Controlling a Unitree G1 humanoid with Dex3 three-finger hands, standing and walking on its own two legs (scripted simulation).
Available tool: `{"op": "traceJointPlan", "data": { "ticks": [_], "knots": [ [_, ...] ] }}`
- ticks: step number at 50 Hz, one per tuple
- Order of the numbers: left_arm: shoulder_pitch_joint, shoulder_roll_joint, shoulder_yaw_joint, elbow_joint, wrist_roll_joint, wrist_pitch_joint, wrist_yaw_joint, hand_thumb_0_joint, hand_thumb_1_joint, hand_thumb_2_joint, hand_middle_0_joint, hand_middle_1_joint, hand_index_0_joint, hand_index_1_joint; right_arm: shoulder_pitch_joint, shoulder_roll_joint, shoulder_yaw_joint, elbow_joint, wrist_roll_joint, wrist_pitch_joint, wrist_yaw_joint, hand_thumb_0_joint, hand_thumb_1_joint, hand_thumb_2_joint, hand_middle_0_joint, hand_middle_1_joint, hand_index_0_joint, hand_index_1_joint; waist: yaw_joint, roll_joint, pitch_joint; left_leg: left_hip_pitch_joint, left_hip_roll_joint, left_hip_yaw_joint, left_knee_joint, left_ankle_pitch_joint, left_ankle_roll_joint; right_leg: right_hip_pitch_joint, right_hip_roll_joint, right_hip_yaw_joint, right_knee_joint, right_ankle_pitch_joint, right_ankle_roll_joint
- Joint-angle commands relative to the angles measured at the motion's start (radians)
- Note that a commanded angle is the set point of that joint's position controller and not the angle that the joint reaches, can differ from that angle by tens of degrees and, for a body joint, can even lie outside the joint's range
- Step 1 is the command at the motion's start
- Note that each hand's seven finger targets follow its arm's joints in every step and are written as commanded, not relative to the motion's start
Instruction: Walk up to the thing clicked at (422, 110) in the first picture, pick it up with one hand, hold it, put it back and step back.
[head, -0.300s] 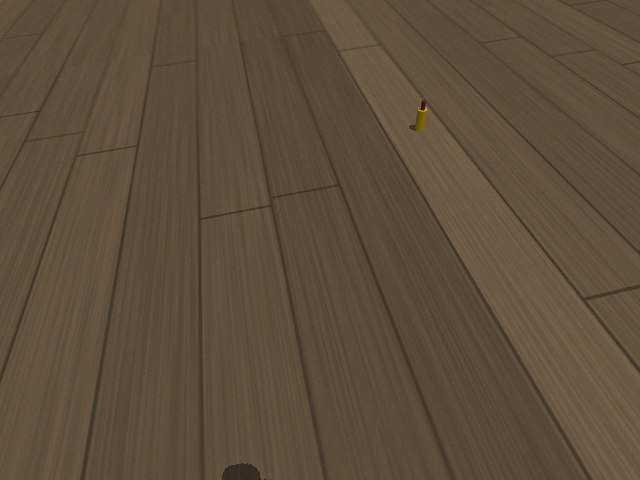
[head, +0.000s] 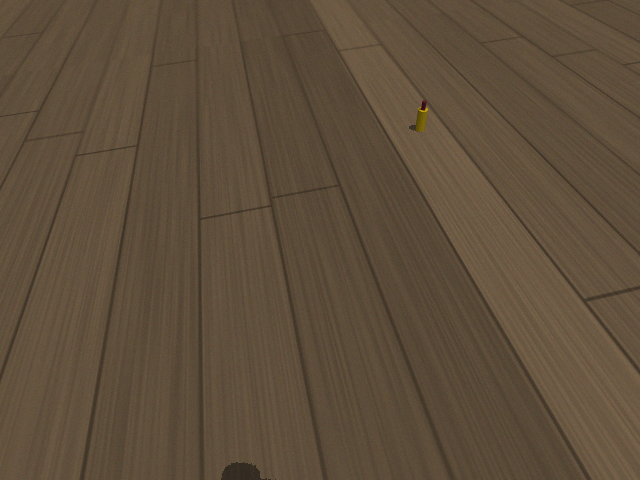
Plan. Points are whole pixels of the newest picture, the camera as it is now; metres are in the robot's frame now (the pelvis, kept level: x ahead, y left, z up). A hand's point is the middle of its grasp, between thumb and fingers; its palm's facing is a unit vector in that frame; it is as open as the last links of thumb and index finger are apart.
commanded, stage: stand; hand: left
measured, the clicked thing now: (422, 115) +1.95 -0.47 -0.69
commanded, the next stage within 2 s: walk up in 0.82 s
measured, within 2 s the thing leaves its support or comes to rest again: neither
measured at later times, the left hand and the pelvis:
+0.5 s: hand out of the picture +0.08 +0.25 -0.16, palm faces -0.03 -0.94 -0.34, open 7.3 cm; pelvis +0.01 +0.00 +0.00, yaw +0 degrees
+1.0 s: hand out of the picture +0.11 +0.26 -0.14, palm faces -0.12 -0.93 -0.35, open 7.3 cm; pelvis +0.02 -0.02 +0.00, yaw -5 degrees
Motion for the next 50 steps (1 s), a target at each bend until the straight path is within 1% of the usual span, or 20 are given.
{"op": "traceJointPlan", "data": {
  "ticks": [1, 3, 6, 9, 15, 22, 24, 32, 36, 39, 40, 41, 42, 43, 44, 45, 46, 47, 48, 50],
  "knots": [
    [-0.031, 0.21, 0.043, -0.053, -0.007, -0.019, 0.016, 0.0, 0.9, 0.9, -0.2, -0.3, -0.2, -0.3, -0.038, -0.208, -0.041, -0.054, -0.003, -0.022, -0.014, 0.0, -0.9, -0.9, 0.2, 0.3, 0.2, 0.3, 0.0, -0.016, -0.079, 0.034, 0.12, -0.094, -0.046, 0.13, 0.031, 0.006, -0.116, 0.089, -0.056, 0.128, -0.033],
    [-0.041, 0.214, 0.044, -0.056, -0.005, -0.02, 0.018, 0.0, 0.9, 0.9, -0.2, -0.3, -0.2, -0.3, -0.038, -0.212, -0.043, -0.056, -0.003, -0.021, -0.014, 0.0, -0.9, -0.9, 0.2, 0.3, 0.2, 0.3, -0.003, -0.014, -0.092, 0.037, 0.125, -0.095, -0.041, 0.147, 0.032, 0.025, -0.12, 0.088, -0.054, 0.145, -0.033],
    [-0.03, 0.207, 0.043, -0.052, -0.007, -0.017, 0.017, 0.0, 0.9, 0.9, -0.2, -0.3, -0.2, -0.3, -0.04, -0.213, -0.043, -0.052, -0.002, -0.02, -0.015, 0.0, -0.9, -0.9, 0.2, 0.3, 0.2, 0.3, 0.0, -0.002, -0.074, 0.033, 0.12, -0.095, -0.052, 0.115, 0.028, 0.003, -0.116, 0.09, -0.063, 0.11, -0.033],
    [-0.038, 0.211, 0.045, -0.056, -0.005, -0.017, 0.018, 0.0, 0.9, 0.9, -0.2, -0.3, -0.2, -0.3, -0.04, -0.209, -0.044, -0.056, -0.003, -0.02, -0.014, 0.0, -0.9, -0.9, 0.2, 0.3, 0.2, 0.3, -0.002, -0.013, -0.085, 0.027, 0.121, -0.093, -0.048, 0.137, 0.03, 0.022, -0.119, 0.087, -0.059, 0.128, -0.037],
    [-0.025, 0.209, 0.046, -0.054, -0.006, -0.017, 0.016, 0.0, 0.9, 0.9, -0.2, -0.3, -0.2, -0.3, -0.039, -0.215, -0.043, -0.053, -0.003, -0.02, -0.014, 0.0, -0.9, -0.9, 0.2, 0.3, 0.2, 0.3, 0.001, 0.003, -0.075, 0.021, 0.119, -0.094, -0.056, 0.115, 0.031, 0.027, -0.119, 0.087, -0.069, 0.121, -0.035],
    [-0.028, 0.211, 0.047, -0.057, -0.005, -0.015, 0.016, 0.0, 0.9, 0.9, -0.2, -0.3, -0.2, -0.3, -0.034, -0.217, -0.042, -0.055, -0.004, -0.024, -0.016, 0.0, -0.9, -0.9, 0.2, 0.3, 0.2, 0.3, 0.003, 0.001, -0.083, 0.029, 0.124, -0.099, -0.059, 0.154, 0.031, 0.038, -0.12, 0.082, -0.059, 0.132, -0.033],
    [-0.028, 0.208, 0.047, -0.058, -0.003, -0.015, 0.017, 0.0, 0.9, 0.9, -0.2, -0.3, -0.2, -0.3, -0.041, -0.217, -0.043, -0.057, -0.002, -0.023, -0.017, 0.0, -0.9, -0.9, 0.2, 0.3, 0.2, 0.3, 0.002, -0.004, -0.098, 0.045, 0.13, -0.099, -0.046, 0.188, 0.035, 0.045, -0.124, 0.08, -0.055, 0.163, -0.033],
    [-0.028, 0.212, 0.047, -0.058, -0.004, -0.013, 0.018, 0.0, 0.9, 0.9, -0.2, -0.3, -0.2, -0.3, -0.03, -0.214, -0.042, -0.054, -0.004, -0.022, -0.018, 0.0, -0.9, -0.9, 0.2, 0.3, 0.2, 0.3, -0.002, -0.01, -0.078, 0.028, 0.123, -0.098, -0.059, 0.154, 0.032, 0.04, -0.124, 0.083, -0.065, 0.141, -0.032],
    [-0.021, 0.215, 0.047, -0.055, -0.006, -0.013, 0.017, 0.0, 0.9, 0.9, -0.2, -0.3, -0.2, -0.3, -0.039, -0.21, -0.042, -0.054, -0.002, -0.02, -0.015, 0.0, -0.9, -0.9, 0.2, 0.3, 0.2, 0.3, 0.001, -0.021, -0.065, 0.039, 0.124, -0.103, -0.064, 0.139, 0.031, 0.018, -0.119, 0.077, -0.068, 0.104, -0.032],
    [-0.023, 0.215, 0.049, -0.057, -0.004, -0.012, 0.016, 0.0, 0.9, 0.9, -0.2, -0.3, -0.2, -0.3, -0.025, -0.213, -0.042, -0.051, -0.003, -0.021, -0.015, 0.0, -0.9, -0.9, 0.2, 0.3, 0.2, 0.3, -0.005, -0.007, -0.057, 0.017, 0.118, -0.102, -0.078, 0.089, 0.028, 0.019, -0.117, 0.08, -0.07, 0.068, -0.034],
    [-0.022, 0.208, 0.048, -0.056, -0.005, -0.012, 0.016, 0.0, 0.9, 0.9, -0.2, -0.3, -0.2, -0.3, -0.03, -0.221, -0.043, -0.05, -0.004, -0.022, -0.014, 0.0, -0.9, -0.9, 0.2, 0.3, 0.2, 0.3, -0.002, 0.006, -0.051, 0.01, 0.121, -0.105, -0.079, 0.092, 0.031, 0.025, -0.12, 0.083, -0.073, 0.084, -0.032],
    [-0.006, 0.317, 0.124, -0.16, 0.02, -0.017, -0.03, 0.0, 0.9, 0.9, -0.2, -0.3, -0.2, -0.3, 0.05, -0.348, -0.131, -0.125, -0.032, -0.054, 0.003, 0.0, -0.9, -0.9, 0.2, 0.3, 0.2, 0.3, -0.044, -0.017, -0.186, 0.184, 0.14, -0.122, -0.005, -0.421, 0.101, -0.156, -0.053, 0.096, 0.069, -0.351, -0.061],
    [-0.111, 0.279, 0.117, -0.179, 0.021, -0.009, -0.048, 0.0, 0.9, 0.9, -0.2, -0.3, -0.2, -0.3, 0.115, -0.378, -0.154, -0.096, -0.039, -0.063, 0.008, 0.0, -0.9, -0.9, 0.2, 0.3, 0.2, 0.3, -0.102, 0.073, -0.093, 0.286, 0.223, -0.235, -0.089, -0.609, 0.142, -0.452, -0.014, 0.024, 0.228, -0.373, -0.044],
    [-0.16, 0.256, 0.115, -0.214, 0.027, -0.003, -0.058, 0.0, 0.9, 0.9, -0.2, -0.3, -0.2, -0.3, 0.145, -0.411, -0.172, -0.104, -0.04, -0.071, 0.007, 0.0, -0.9, -0.9, 0.2, 0.3, 0.2, 0.3, -0.121, 0.196, -0.029, 0.279, 0.373, -0.392, -0.204, -0.696, 0.197, -0.608, -0.025, 0.005, 0.464, -0.289, -0.031],
    [-0.176, 0.27, 0.115, -0.23, 0.036, -0.006, -0.065, 0.0, 0.9, 0.9, -0.2, -0.3, -0.2, -0.3, 0.129, -0.405, -0.173, -0.121, -0.034, -0.078, 0.007, 0.0, -0.9, -0.9, 0.2, 0.3, 0.2, 0.3, -0.118, 0.118, 0.002, 0.229, 0.434, -0.419, -0.228, -0.631, 0.233, -0.656, -0.07, 0.075, 0.535, -0.264, -0.033],
    [-0.155, 0.271, 0.119, -0.237, 0.032, -0.014, -0.071, 0.0, 0.9, 0.9, -0.2, -0.3, -0.2, -0.3, 0.117, -0.395, -0.172, -0.138, -0.034, -0.084, 0.008, 0.0, -0.9, -0.9, 0.2, 0.3, 0.2, 0.3, -0.1, 0.076, 0.001, 0.204, 0.451, -0.42, -0.237, -0.587, 0.245, -0.639, -0.099, 0.109, 0.555, -0.246, -0.037],
    [-0.133, 0.282, 0.125, -0.23, 0.029, -0.019, -0.081, 0.0, 0.9, 0.9, -0.2, -0.3, -0.2, -0.3, 0.089, -0.378, -0.172, -0.15, -0.033, -0.09, 0.006, 0.0, -0.9, -0.9, 0.2, 0.3, 0.2, 0.3, -0.071, 0.049, -0.006, 0.176, 0.431, -0.385, -0.245, -0.551, 0.231, -0.612, -0.127, 0.141, 0.59, -0.221, -0.037],
    [-0.091, 0.286, 0.127, -0.223, 0.022, -0.02, -0.091, 0.0, 0.9, 0.9, -0.2, -0.3, -0.2, -0.3, 0.073, -0.362, -0.166, -0.166, -0.034, -0.095, 0.009, 0.0, -0.9, -0.9, 0.2, 0.3, 0.2, 0.3, -0.05, 0.045, -0.025, 0.174, 0.386, -0.323, -0.245, -0.552, 0.214, -0.585, -0.132, 0.128, 0.577, -0.208, -0.028],
    [-0.042, 0.28, 0.13, -0.215, 0.02, -0.015, -0.105, 0.0, 0.9, 0.9, -0.2, -0.3, -0.2, -0.3, 0.037, -0.355, -0.165, -0.182, -0.04, -0.097, 0.013, 0.0, -0.9, -0.9, 0.2, 0.3, 0.2, 0.3, -0.024, 0.077, -0.028, 0.156, 0.362, -0.252, -0.249, -0.543, 0.205, -0.56, -0.13, 0.092, 0.563, -0.196, -0.022],
    [0.001, 0.274, 0.135, -0.217, 0.013, -0.007, -0.124, 0.0, 0.9, 0.9, -0.2, -0.3, -0.2, -0.3, -0.013, -0.364, -0.168, -0.21, -0.043, -0.099, 0.021, 0.0, -0.9, -0.9, 0.2, 0.3, 0.2, 0.3, 0.001, 0.148, -0.002, 0.068, 0.329, -0.143, -0.255, -0.493, 0.19, -0.475, -0.128, 0.041, 0.507, -0.157, -0.003]
  ]
}}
